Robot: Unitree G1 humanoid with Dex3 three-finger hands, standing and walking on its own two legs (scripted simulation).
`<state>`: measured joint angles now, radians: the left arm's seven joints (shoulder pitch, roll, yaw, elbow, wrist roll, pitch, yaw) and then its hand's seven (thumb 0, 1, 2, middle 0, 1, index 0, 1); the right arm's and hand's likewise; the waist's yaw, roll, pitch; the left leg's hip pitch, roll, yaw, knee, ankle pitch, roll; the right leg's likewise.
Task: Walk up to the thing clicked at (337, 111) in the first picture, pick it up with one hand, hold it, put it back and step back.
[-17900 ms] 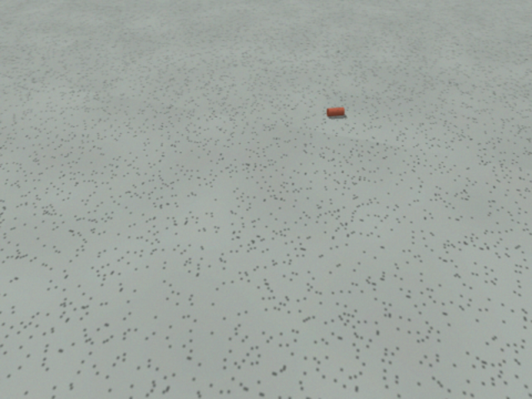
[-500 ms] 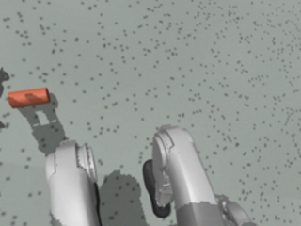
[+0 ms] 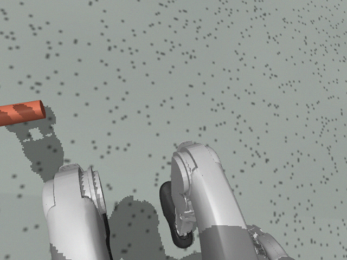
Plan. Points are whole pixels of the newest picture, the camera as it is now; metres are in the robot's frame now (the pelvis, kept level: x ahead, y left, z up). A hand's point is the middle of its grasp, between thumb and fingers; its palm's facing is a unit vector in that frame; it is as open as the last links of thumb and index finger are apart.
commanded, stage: rise first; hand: left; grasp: from above
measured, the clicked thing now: (20, 112) +0.48 +0.31 -0.30
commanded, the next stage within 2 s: approach in 0.76 s
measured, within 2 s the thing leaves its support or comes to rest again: neither
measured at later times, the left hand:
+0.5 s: hand out of the picture +0.43 +0.35 -0.17, palm faces -0.44 -0.09 -0.89, open 13.6 cm
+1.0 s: hand out of the picture +0.43 +0.35 -0.17, palm faces -0.46 -0.06 -0.89, open 13.7 cm
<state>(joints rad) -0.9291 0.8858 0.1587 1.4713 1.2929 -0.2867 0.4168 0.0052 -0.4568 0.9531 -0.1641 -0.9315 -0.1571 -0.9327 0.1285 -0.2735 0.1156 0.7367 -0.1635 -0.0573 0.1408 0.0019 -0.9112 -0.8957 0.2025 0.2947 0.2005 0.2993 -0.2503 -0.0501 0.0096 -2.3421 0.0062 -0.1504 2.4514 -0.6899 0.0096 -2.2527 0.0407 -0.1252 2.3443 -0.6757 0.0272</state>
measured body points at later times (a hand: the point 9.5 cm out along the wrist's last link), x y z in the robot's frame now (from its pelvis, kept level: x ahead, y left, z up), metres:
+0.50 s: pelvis +0.00 +0.00 +0.00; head +0.24 +0.09 +0.37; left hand +0.45 +0.35 -0.12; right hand +0.07 -0.27 -0.09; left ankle +0.07 +0.12 -0.29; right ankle +0.10 -0.12 -0.29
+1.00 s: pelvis +0.00 +0.00 +0.00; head +0.24 +0.10 +0.37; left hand +0.45 +0.35 -0.12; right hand +0.06 -0.27 -0.09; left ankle +0.07 +0.12 -0.29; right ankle +0.10 -0.12 -0.29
